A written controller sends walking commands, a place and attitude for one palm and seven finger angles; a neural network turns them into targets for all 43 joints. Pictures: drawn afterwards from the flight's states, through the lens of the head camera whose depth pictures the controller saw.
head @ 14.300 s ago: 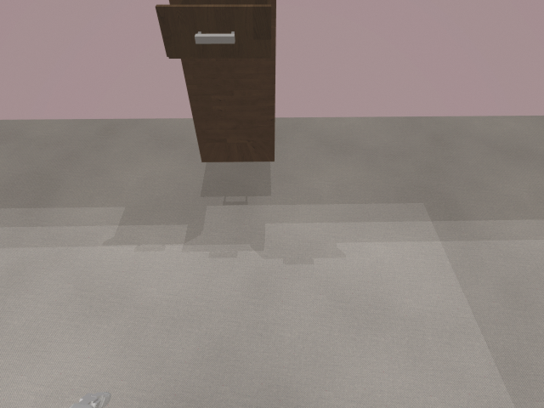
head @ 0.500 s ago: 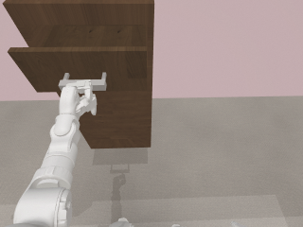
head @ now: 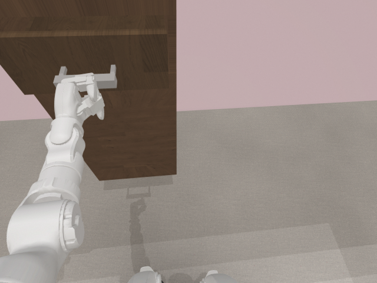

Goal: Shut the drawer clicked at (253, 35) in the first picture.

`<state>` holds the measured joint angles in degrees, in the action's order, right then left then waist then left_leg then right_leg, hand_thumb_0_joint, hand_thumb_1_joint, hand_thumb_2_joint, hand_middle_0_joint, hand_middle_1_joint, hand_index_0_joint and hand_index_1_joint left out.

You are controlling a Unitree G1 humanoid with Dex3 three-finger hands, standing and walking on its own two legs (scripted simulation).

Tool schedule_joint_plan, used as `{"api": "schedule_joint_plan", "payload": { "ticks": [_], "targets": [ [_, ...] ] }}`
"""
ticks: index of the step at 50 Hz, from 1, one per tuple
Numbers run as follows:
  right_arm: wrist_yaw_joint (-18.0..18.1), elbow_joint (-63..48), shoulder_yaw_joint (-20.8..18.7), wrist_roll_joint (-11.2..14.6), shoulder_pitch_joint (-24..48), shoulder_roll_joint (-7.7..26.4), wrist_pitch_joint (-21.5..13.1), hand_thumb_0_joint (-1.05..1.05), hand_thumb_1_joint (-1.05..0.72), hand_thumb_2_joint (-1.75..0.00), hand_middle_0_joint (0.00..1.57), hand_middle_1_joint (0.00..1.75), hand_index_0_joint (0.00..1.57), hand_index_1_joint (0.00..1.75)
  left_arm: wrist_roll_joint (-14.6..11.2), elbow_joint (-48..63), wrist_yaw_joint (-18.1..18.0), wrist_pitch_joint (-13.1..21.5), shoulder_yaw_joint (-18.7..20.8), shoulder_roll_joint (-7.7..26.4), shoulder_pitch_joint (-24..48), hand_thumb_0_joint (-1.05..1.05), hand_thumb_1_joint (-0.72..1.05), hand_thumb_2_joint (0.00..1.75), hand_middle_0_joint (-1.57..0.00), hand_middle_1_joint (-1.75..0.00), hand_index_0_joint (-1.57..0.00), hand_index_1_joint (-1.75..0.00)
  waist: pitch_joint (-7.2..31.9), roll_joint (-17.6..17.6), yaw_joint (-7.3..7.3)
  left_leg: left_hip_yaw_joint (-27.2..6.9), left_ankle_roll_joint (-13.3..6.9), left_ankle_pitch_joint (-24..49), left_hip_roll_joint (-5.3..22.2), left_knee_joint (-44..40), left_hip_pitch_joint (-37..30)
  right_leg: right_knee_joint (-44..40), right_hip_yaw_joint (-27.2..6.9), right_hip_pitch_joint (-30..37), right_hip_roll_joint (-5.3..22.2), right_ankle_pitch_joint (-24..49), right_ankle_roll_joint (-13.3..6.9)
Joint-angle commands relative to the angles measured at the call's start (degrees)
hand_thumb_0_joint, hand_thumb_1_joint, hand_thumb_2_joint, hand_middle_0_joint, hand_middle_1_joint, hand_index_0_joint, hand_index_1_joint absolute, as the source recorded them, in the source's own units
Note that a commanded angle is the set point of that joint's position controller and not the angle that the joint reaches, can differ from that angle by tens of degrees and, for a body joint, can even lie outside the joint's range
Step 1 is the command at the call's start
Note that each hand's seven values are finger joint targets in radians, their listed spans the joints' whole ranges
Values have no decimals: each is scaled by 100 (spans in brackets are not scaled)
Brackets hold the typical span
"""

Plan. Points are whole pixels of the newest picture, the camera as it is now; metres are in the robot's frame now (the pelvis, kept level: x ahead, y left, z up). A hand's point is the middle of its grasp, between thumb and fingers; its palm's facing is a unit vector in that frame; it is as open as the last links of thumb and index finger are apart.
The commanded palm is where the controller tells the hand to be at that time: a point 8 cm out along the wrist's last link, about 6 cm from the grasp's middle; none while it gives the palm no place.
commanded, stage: push the drawer shut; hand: left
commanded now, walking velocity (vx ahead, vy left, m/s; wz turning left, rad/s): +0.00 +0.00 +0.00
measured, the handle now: (87, 75) +0.56 +0.20 +0.09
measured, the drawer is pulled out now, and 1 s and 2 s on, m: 0.06 0.00 0.00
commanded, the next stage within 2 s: pull the fist back off the drawer in 0.92 s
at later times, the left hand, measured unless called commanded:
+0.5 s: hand (101, 81) +0.54 +0.16 +0.09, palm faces +0.05 -1.00 -0.01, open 3.0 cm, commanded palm +0.52 +0.21 +0.09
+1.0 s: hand (95, 76) +0.55 +0.18 +0.09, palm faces +0.06 -1.00 -0.02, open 3.0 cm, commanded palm +0.58 +0.20 +0.09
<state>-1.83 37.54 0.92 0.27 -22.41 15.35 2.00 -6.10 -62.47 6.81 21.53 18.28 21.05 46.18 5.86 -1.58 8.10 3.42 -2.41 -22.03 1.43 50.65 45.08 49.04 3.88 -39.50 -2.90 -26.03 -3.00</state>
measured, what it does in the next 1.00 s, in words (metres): stands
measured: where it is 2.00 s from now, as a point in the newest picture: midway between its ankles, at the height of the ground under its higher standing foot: outside the picture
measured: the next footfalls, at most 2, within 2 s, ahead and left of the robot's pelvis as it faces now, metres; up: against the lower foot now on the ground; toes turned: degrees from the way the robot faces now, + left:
none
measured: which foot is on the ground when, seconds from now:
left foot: down 0.00-1.00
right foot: down 0.00-1.00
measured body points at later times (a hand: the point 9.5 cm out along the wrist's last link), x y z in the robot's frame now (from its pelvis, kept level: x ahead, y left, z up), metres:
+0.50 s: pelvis +0.00 +0.01 -0.01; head +0.13 +0.02 +0.42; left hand +0.53 +0.22 +0.09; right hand -0.04 -0.25 -0.11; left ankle +0.02 +0.09 -0.69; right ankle -0.03 -0.09 -0.69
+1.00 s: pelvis -0.02 +0.02 -0.02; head +0.13 +0.05 +0.40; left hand +0.55 +0.23 +0.09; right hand -0.08 -0.24 -0.11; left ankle +0.02 +0.09 -0.69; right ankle -0.03 -0.09 -0.69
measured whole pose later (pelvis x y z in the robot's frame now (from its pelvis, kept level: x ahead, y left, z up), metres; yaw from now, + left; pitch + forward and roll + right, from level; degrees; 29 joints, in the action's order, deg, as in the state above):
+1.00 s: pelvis -0.02 +0.02 -0.02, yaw +1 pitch +24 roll -5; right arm -2.1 38.7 3.5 -3.1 -26.2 16.6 0.5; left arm 0.9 -80.3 4.5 18.2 19.3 34.0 71.2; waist 5.5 -2.7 15.4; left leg -0.1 -3.5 -21.8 1.6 58.0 60.8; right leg 53.0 7.5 -52.5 -3.2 -25.1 -2.2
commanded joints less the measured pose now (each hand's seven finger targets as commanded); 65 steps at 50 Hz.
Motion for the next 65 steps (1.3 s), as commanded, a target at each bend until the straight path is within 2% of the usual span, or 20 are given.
{"api": "schedule_joint_plan", "payload": {
  "ticks": [1, 7, 11, 15, 27, 28, 33, 35, 39, 43, 45, 50, 55, 57, 58, 60, 61, 62, 63, 65],
  "targets": [
    [59, -322, -320, -9, -771, 932, -96, 0, -90, -90, 20, 30, 20, 30, 5, 1046, -82, 378, 150, 1307, 2941, 0, 90, 90, -140, -160, -140, -160, 2237, -321, 151, -535, -33, 1874, -76, -260, -2038, -608, -419, 165, -24, 2178, 216],
    [64, -261, -293, -59, -935, 994, -60, 0, -90, -90, 20, 30, 20, 30, 114, 620, -103, 320, 328, 1657, 3399, 0, 90, 90, -140, -160, -140, -160, 2268, -125, 310, -572, -67, 1737, -71, -156, -1719, -581, -435, 87, -30, 2055, 238],
    [68, -290, -266, -86, -1057, 1031, -20, 0, -90, -90, 20, 30, 20, 30, 180, 540, -74, 306, 496, 1988, 3590, 0, 90, 90, -140, -160, -140, -160, 2515, -387, 305, -579, -53, 1896, -64, -98, -1740, -513, -443, 123, -42, 2158, 225],
    [45, -290, -268, -114, -1146, 1027, 17, 0, -90, -90, 20, 30, 20, 30, 192, 509, -31, 304, 359, 1841, 3806, 0, 90, 90, -140, -160, -140, -160, 2594, -541, 390, -631, -39, 2066, -33, -43, -1939, -495, -389, -80, -73, 2174, 200],
    [13, -133, -264, -234, -1491, 1136, 71, 0, -90, -90, 20, 30, 20, 30, 386, 235, -229, 211, 460, 2148, 4540, 0, 90, 90, -140, -160, -140, -160, 2677, -633, 649, -733, -48, 2150, 17, 51, -1906, -496, -317, -447, -108, 2000, 218],
    [18, -133, -264, -244, -1540, 1168, 84, 0, -90, -90, 20, 30, 20, 30, 416, 88, -236, 185, 688, 2418, 4386, 0, 90, 90, -140, -160, -140, -160, 2667, -595, 573, -709, -49, 2175, 19, 71, -1797, -490, -325, -367, -114, 2040, 206],
    [42, -70, -231, -243, -1634, 1171, 102, 0, -90, -90, 20, 30, 20, 30, 484, 48, -222, 136, 556, 2510, 5093, 0, 90, 90, -140, -160, -140, -160, 2509, -690, 841, -738, -73, 1938, 32, 114, -1634, -541, -338, -557, -110, 1846, 241],
    [45, -50, -228, -276, -1678, 1186, 65, 0, -90, -90, 20, 30, 20, 30, 494, 182, -256, 182, 637, 2619, 5308, 0, 90, 90, -140, -160, -140, -160, 2699, -839, 832, -786, -66, 1987, 36, 143, -1765, -508, -319, -622, -119, 1784, 214],
    [39, 49, -202, -296, -1699, 1201, 0, 0, -90, -90, 20, 30, 20, 30, 557, -43, -314, 173, 299, 2334, 5720, 0, 90, 90, -140, -160, -140, -160, 2464, -1023, 1067, -933, -41, 1616, 93, 155, -1856, -530, -240, -1215, -133, 1212, 207],
    [57, 87, -163, -315, -1749, 1257, -96, 0, -90, -90, 20, 30, 20, 30, 600, -122, -359, 132, 176, 2333, 6065, 0, 90, 90, -140, -160, -140, -160, 2519, -1203, 1183, -1042, -38, 1363, 118, 171, -1888, -470, -200, -1530, -117, 946, 193],
    [72, 100, -137, -322, -1773, 1297, -135, 0, -90, -90, 20, 30, 20, 30, 600, -229, -381, 95, 304, 2546, 6113, 0, 90, 90, -140, -160, -140, -160, 2508, -1189, 1184, -1057, -51, 1220, 125, 195, -1774, -453, -201, -1568, -118, 842, 187],
    [90, 135, -104, -337, -1790, 1317, -261, 0, -90, -90, 20, 30, 20, 30, 612, -236, -425, 24, -27, 2205, 6449, 0, 90, 90, -140, -160, -140, -160, 2494, -1364, 1315, -1248, -15, 844, 186, 122, -1906, -369, -125, -1969, -109, 602, 173],
    [88, 103, -80, -353, -1778, 1363, -349, 0, -90, -90, 20, 30, 20, 30, 616, -328, -471, -80, -15, 2213, 6471, 0, 90, 90, -140, -160, -140, -160, 2459, -1325, 1308, -1284, -25, 414, 166, 74, -1734, -368, -124, -2011, -93, 384, 169],
    [81, 68, -83, -365, -1806, 1369, -352, 0, -90, -90, 20, 30, 20, 30, 657, -267, -507, -79, 182, 2479, 6483, 0, 90, 90, -140, -160, -140, -160, 2675, -1314, 1216, -1262, -20, 524, 149, 122, -1726, -331, -124, -1886, -101, 428, 159],
    [64, 55, -84, -362, -1804, 1346, -354, 0, -90, -90, 20, 30, 20, 30, 658, -274, -503, -95, 74, 2312, 6474, 0, 90, 90, -140, -160, -140, -160, 2644, -1308, 1242, -1264, -18, 538, 147, 122, -1743, -334, -113, -1914, -104, 442, 162],
    [48, 53, -87, -378, -1830, 1361, -343, 0, -90, -90, 20, 30, 20, 30, 674, -364, -507, -99, 209, 2447, 6359, 0, 90, 90, -140, -160, -140, -160, 2575, -1224, 1199, -1290, -15, 463, 146, 118, -1656, -322, -109, -1885, -111, 399, 144],
    [29, 14, -95, -368, -1793, 1346, -345, 0, -90, -90, 20, 30, 20, 30, 684, -345, -495, -115, 55, 2222, 6347, 0, 90, 90, -140, -160, -140, -160, 2563, -1259, 1222, -1284, -13, 375, 145, 105, -1692, -332, -110, -1981, -108, 357, 156],
    [26, 30, -103, -382, -1794, 1364, -343, 0, -90, -90, 20, 30, 20, 30, 666, -416, -508, -133, 192, 2334, 6257, 0, 90, 90, -140, -160, -140, -160, 2494, -1170, 1187, -1300, -10, 312, 151, 101, -1606, -328, -99, -1973, -102, 341, 150],
    [20, -6, -101, -382, -1802, 1373, -330, 0, -90, -90, 20, 30, 20, 30, 677, -302, -514, -113, 281, 2502, 6234, 0, 90, 90, -140, -160, -140, -160, 2561, -1209, 1124, -1288, -5, 342, 149, 91, -1603, -316, -113, -1880, -99, 342, 144],
    [-13, -51, -132, -390, -1785, 1341, -314, 0, -90, -90, 20, 30, 20, 30, 668, -159, -509, -77, 218, 2298, 6081, 0, 90, 90, -140, -160, -140, -160, 2723, -1283, 1073, -1328, 10, 529, 158, 67, -1853, -287, -82, -1876, -109, 451, 127]
  ]
}}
